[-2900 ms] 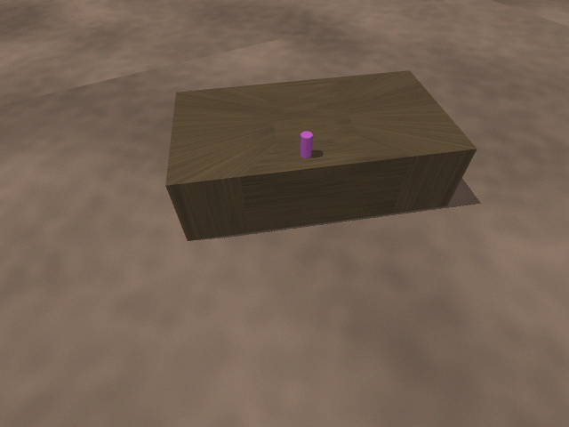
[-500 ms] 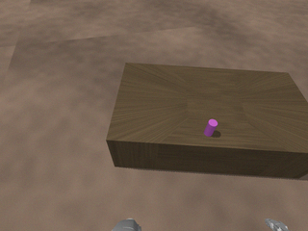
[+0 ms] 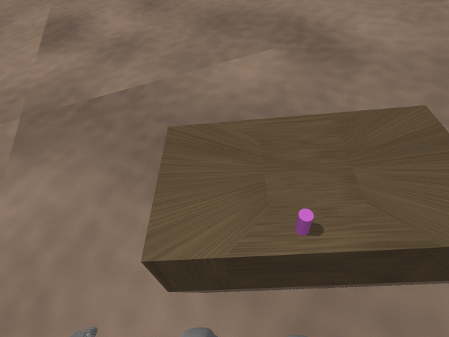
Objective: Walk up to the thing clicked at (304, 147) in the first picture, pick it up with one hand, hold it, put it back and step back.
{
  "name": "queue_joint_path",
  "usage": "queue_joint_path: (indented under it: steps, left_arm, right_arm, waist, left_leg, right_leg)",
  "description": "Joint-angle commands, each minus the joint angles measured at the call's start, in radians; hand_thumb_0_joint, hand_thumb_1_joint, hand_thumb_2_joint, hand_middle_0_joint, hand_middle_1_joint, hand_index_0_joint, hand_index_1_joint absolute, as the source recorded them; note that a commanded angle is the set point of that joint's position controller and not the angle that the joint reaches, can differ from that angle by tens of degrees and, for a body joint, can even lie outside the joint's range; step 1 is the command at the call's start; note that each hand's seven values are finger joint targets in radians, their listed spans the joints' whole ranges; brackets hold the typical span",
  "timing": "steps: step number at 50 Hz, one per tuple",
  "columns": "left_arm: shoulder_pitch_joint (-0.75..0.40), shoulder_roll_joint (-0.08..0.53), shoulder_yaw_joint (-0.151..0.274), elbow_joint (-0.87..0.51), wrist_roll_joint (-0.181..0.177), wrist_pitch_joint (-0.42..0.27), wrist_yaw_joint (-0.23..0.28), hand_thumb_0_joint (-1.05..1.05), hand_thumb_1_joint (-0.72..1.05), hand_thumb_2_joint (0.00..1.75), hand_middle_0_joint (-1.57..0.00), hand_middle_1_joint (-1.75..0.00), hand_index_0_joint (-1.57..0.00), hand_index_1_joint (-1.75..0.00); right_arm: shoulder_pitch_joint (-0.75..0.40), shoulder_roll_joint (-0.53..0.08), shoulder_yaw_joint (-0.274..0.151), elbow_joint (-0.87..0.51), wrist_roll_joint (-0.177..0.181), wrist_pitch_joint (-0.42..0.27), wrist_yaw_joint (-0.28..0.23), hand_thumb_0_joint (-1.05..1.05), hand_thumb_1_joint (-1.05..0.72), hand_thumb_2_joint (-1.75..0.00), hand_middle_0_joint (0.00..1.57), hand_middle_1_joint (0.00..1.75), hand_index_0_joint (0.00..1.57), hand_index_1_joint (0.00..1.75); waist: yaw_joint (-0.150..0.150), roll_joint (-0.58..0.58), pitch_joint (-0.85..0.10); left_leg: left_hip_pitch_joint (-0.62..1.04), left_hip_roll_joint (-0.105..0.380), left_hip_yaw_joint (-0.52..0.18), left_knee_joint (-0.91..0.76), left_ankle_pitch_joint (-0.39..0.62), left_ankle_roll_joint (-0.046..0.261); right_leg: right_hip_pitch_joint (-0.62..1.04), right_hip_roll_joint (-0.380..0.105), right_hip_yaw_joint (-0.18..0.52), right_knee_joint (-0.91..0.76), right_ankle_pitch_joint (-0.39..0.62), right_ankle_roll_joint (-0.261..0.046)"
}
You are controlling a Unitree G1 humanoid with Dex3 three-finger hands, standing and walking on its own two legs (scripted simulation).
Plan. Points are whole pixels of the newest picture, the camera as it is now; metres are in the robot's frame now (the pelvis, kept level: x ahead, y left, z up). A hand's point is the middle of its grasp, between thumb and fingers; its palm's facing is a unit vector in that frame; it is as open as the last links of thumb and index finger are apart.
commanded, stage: walk up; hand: right
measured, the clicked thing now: (304, 222) +0.51 -0.19 -0.35
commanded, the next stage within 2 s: none
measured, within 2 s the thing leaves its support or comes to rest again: neither
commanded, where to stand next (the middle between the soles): +0.10 +0.01 m, yaw +0 degrees
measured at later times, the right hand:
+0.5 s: hand (370, 336) +0.15 -0.23 -0.14, palm faces -0.06 +0.92 -0.39, open 7.4 cm
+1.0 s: hand out of the picture +0.12 -0.24 -0.15, palm faces -0.02 +0.95 -0.32, open 7.4 cm
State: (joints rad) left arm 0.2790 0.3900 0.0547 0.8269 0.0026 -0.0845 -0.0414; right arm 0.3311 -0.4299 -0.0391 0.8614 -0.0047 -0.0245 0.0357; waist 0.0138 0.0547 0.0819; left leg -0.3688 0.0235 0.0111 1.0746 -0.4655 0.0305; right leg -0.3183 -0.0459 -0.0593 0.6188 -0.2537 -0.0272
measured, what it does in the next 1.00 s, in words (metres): steps on the spot: left foot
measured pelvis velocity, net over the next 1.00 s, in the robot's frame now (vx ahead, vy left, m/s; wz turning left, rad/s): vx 0.05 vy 0.01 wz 0.00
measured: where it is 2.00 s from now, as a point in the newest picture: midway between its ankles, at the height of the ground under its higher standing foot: outside the picture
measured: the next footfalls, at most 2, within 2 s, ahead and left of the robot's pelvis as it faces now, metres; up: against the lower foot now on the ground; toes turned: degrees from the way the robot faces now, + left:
left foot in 0.26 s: +0.16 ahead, +0.14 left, +0.00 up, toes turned -1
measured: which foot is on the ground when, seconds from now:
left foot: up 0.00-0.24, down 0.26-1.00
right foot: down 0.00-1.00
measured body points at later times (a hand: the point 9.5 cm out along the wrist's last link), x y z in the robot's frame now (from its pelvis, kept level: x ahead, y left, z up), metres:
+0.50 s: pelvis +0.03 +0.03 -0.01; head +0.06 +0.04 +0.44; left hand +0.10 +0.34 -0.14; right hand +0.16 -0.28 -0.11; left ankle +0.12 +0.14 -0.73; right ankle +0.02 -0.11 -0.72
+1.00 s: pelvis +0.05 +0.01 +0.01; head +0.05 +0.01 +0.46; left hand +0.13 +0.32 -0.11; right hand +0.12 -0.29 -0.12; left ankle +0.12 +0.14 -0.73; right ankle +0.02 -0.11 -0.73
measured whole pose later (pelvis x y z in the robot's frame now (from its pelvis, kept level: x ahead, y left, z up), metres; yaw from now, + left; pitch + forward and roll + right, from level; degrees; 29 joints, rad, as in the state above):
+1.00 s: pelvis +0.05 +0.01 +0.01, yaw +0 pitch -3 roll -1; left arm 0.13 0.35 0.01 1.11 0.00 -0.03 0.00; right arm 0.13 -0.36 -0.01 1.13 -0.01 0.00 0.03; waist 0.00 0.02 0.05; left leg -0.26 0.02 0.00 0.44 -0.13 -0.01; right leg -0.09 -0.02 -0.03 0.43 -0.29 0.02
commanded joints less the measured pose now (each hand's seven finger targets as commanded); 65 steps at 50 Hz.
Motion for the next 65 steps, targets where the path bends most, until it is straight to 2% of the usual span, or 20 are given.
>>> queue_joint_path:
  steps: [1,6,9,12,13,14,15,16,20,26,27,28,29,30,32,34,41,49,56,65]
  left_arm:
    - [0.079,0.271,0.066,-0.045,-0.009,-0.020,0.032,0.00,0.90,0.90,-0.20,-0.30,-0.20,-0.30]
    - [0.052,0.239,0.040,-0.052,0.006,-0.010,0.053,0.00,0.90,0.90,-0.20,-0.30,-0.20,-0.30]
    - [0.002,0.256,0.037,-0.053,-0.002,0.007,0.057,0.00,0.90,0.90,-0.20,-0.30,-0.20,-0.30]
    - [-0.070,0.246,0.023,-0.059,-0.015,0.032,0.060,0.00,0.90,0.90,-0.20,-0.30,-0.20,-0.30]
    - [-0.059,0.216,0.014,-0.060,-0.018,0.039,0.061,0.00,0.90,0.90,-0.20,-0.30,-0.20,-0.30]
    - [-0.021,0.173,0.004,-0.048,-0.029,0.048,0.060,0.00,0.90,0.90,-0.20,-0.30,-0.20,-0.30]
    - [0.017,0.173,0.001,-0.021,-0.034,0.065,0.065,0.00,0.90,0.90,-0.20,-0.30,-0.20,-0.30]
    - [0.037,0.208,0.009,0.013,-0.027,0.077,0.072,0.00,0.90,0.90,-0.20,-0.30,-0.20,-0.30]
    - [0.012,0.211,0.022,0.081,-0.017,0.080,0.058,0.00,0.90,0.90,-0.20,-0.30,-0.20,-0.30]
    - [0.038,0.191,0.022,0.164,0.013,0.053,0.060,0.00,0.90,0.90,-0.20,-0.30,-0.20,-0.30]
    - [0.011,0.211,0.025,0.160,0.022,0.046,0.062,0.00,0.90,0.90,-0.20,-0.30,-0.20,-0.30]
    - [-0.057,0.245,0.025,0.146,0.028,0.043,0.060,0.00,0.90,0.90,-0.20,-0.30,-0.20,-0.30]
    - [-0.138,0.260,0.023,0.129,0.030,0.047,0.054,0.00,0.90,0.90,-0.20,-0.30,-0.20,-0.30]
    - [-0.182,0.231,0.011,0.122,0.025,0.049,0.050,0.00,0.90,0.90,-0.20,-0.30,-0.20,-0.30]
    - [-0.156,0.184,-0.005,0.144,0.012,0.039,0.049,0.00,0.90,0.90,-0.20,-0.30,-0.20,-0.30]
    - [-0.125,0.193,-0.005,0.170,0.012,0.025,0.047,0.00,0.90,0.90,-0.20,-0.30,-0.20,-0.30]
    - [-0.173,0.207,-0.003,0.194,0.011,0.027,0.048,0.00,0.90,0.90,-0.20,-0.30,-0.20,-0.30]
    - [-0.183,0.198,-0.001,0.222,-0.006,0.037,0.059,0.00,0.90,0.90,-0.20,-0.30,-0.20,-0.30]
    - [-0.226,0.182,-0.011,0.244,-0.002,0.054,0.054,0.00,0.90,0.90,-0.20,-0.30,-0.20,-0.30]
    - [-0.257,0.182,-0.011,0.265,0.002,0.053,0.053,0.00,0.90,0.90,-0.20,-0.30,-0.20,-0.30]
  right_arm:
    - [0.060,-0.167,-0.054,-0.059,0.005,-0.024,-0.013,0.00,-0.90,-0.90,0.20,0.30,0.20,0.30]
    - [-0.018,-0.108,-0.041,-0.055,0.004,-0.010,-0.019,0.00,-0.90,-0.90,0.20,0.30,0.20,0.30]
    - [-0.040,-0.108,-0.045,-0.034,0.006,-0.010,-0.030,0.00,-0.90,-0.90,0.20,0.30,0.20,0.30]
    - [-0.010,-0.144,-0.062,0.000,-0.004,-0.014,-0.037,0.00,-0.90,-0.90,0.20,0.30,0.20,0.30]
    - [-0.015,-0.182,-0.070,-0.003,-0.012,-0.017,-0.042,0.00,-0.90,-0.90,0.20,0.30,0.20,0.30]
    - [-0.051,-0.239,-0.079,-0.021,-0.021,-0.021,-0.044,0.00,-0.90,-0.90,0.20,0.30,0.20,0.30]
    - [-0.105,-0.247,-0.069,-0.036,-0.010,-0.023,-0.042,0.00,-0.90,-0.90,0.20,0.30,0.20,0.30]
    - [-0.145,-0.260,-0.073,-0.033,-0.004,-0.020,-0.043,0.00,-0.90,-0.90,0.20,0.30,0.20,0.30]
    - [-0.219,-0.209,-0.053,-0.027,-0.014,-0.011,-0.045,0.00,-0.90,-0.90,0.20,0.30,0.20,0.30]
    - [-0.246,-0.172,-0.037,-0.007,-0.007,0.019,-0.030,0.00,-0.90,-0.90,0.20,0.30,0.20,0.30]
    - [-0.247,-0.145,-0.027,-0.003,-0.001,0.020,-0.028,0.00,-0.90,-0.90,0.20,0.30,0.20,0.30]
    - [-0.271,-0.131,-0.027,0.010,0.004,0.023,-0.026,0.00,-0.90,-0.90,0.20,0.30,0.20,0.30]
    - [-0.255,-0.148,-0.036,0.035,0.002,0.025,-0.028,0.00,-0.90,-0.90,0.20,0.30,0.20,0.30]
    - [-0.239,-0.157,-0.039,0.057,-0.005,0.022,-0.027,0.00,-0.90,-0.90,0.20,0.30,0.20,0.30]
    - [-0.282,-0.159,-0.033,0.064,-0.006,0.010,-0.019,0.00,-0.90,-0.90,0.20,0.30,0.20,0.30]
    - [-0.300,-0.138,-0.021,0.075,-0.004,0.006,-0.015,0.00,-0.90,-0.90,0.20,0.30,0.20,0.30]
    - [-0.282,-0.135,-0.013,0.148,0.002,0.004,-0.015,0.00,-0.90,-0.90,0.20,0.30,0.20,0.30]
    - [-0.276,-0.132,-0.005,0.206,0.001,-0.003,-0.028,0.00,-0.90,-0.90,0.20,0.30,0.20,0.30]
    - [-0.305,-0.138,-0.009,0.225,-0.002,0.001,-0.033,0.00,-0.90,-0.90,0.20,0.30,0.20,0.30]
    - [-0.317,-0.129,-0.012,0.230,-0.003,-0.004,-0.036,0.00,-0.90,-0.90,0.20,0.30,0.20,0.30]
  waist:
    - [0.001,-0.192,-0.048]
    - [0.008,-0.223,-0.060]
    - [0.005,-0.229,-0.103]
    - [-0.045,-0.150,-0.125]
    - [-0.045,-0.054,-0.126]
    - [-0.018,0.096,-0.163]
    - [0.004,0.119,-0.151]
    - [0.004,0.140,-0.156]
    - [0.010,0.166,-0.109]
    - [0.021,0.082,-0.140]
    - [0.017,0.024,-0.125]
    - [-0.002,-0.054,-0.068]
    - [-0.036,-0.099,-0.016]
    - [-0.057,-0.076,0.007]
    - [-0.033,-0.017,-0.012]
    - [-0.018,-0.062,-0.044]
    - [-0.024,-0.119,-0.048]
    - [-0.002,-0.065,-0.121]
    - [-0.009,-0.002,-0.096]
    - [-0.016,-0.024,-0.156]
  left_leg:
    - [-0.157,0.045,-0.057,-0.012,0.083,-0.014]
    - [-0.050,0.024,0.000,-0.275,0.194,-0.035]
    - [0.054,0.010,0.023,-0.344,0.242,-0.029]
    - [0.219,-0.006,0.012,-0.494,0.392,0.005]
    - [0.234,0.066,-0.082,-0.579,0.468,0.031]
    - [0.246,0.235,-0.320,-0.656,0.511,0.095]
    - [0.178,0.313,-0.415,-0.702,0.440,0.182]
    - [0.150,0.335,-0.442,-0.700,0.339,0.236]
    - [0.025,0.201,-0.267,-0.703,0.214,0.141]
    - [0.003,0.161,-0.207,-0.641,0.021,0.083]
    - [-0.041,0.138,-0.186,-0.635,-0.008,0.048]
    - [-0.003,0.084,-0.152,-0.609,-0.022,0.013]
    - [0.108,0.058,-0.131,-0.584,-0.034,0.000]
    - [0.174,0.064,-0.141,-0.594,-0.024,0.003]
    - [0.148,0.103,-0.183,-0.657,0.007,0.022]
    - [0.144,0.095,-0.161,-0.656,0.083,0.021]
    - [0.191,0.072,-0.123,-0.672,0.187,-0.003]
    - [0.237,0.098,-0.096,-0.669,0.554,0.005]
    - [0.184,0.115,-0.137,-0.768,0.335,0.000]
    - [0.265,0.110,-0.103,-0.746,0.510,-0.002]
  right_leg:
    - [0.165,-0.218,0.246,-0.255,0.391,-0.180]
    - [0.107,-0.172,0.097,-0.177,0.723,-0.159]
    - [0.070,-0.197,0.103,-0.112,0.661,-0.160]
    - [-0.057,-0.173,0.116,0.001,0.343,-0.112]
    - [-0.086,-0.124,0.091,0.057,0.194,-0.069]
    - [-0.114,-0.013,0.032,0.178,-0.021,-0.009]
    - [-0.092,0.046,0.048,0.258,-0.352,-0.006]
    - [-0.055,0.002,0.092,0.306,-0.390,-0.005]
    - [-0.005,0.003,0.082,0.245,-0.268,-0.007]
    - [0.169,0.034,0.033,-0.142,-0.102,0.002]
    - [0.169,-0.022,0.122,-0.172,-0.141,-0.016]
    - [0.003,-0.092,0.258,-0.235,-0.328,-0.052]
    - [-0.156,-0.123,0.288,-0.272,-0.460,-0.066]
    - [-0.218,-0.112,0.255,-0.278,-0.464,-0.048]
    - [-0.114,-0.056,0.161,-0.250,-0.292,-0.023]
    - [-0.037,-0.065,0.181,-0.280,-0.198,-0.027]
    - [0.000,-0.094,0.180,-0.342,-0.161,-0.016]
    - [0.176,-0.089,0.125,-0.297,0.203,0.004]
    - [0.205,-0.071,0.112,-0.331,0.066,0.000]
    - [0.230,-0.083,0.108,-0.346,0.166,0.014]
